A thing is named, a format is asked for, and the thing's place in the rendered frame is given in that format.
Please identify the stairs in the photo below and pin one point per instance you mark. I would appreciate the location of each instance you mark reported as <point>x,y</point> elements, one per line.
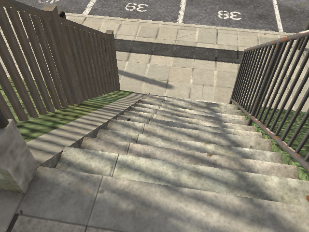
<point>192,144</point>

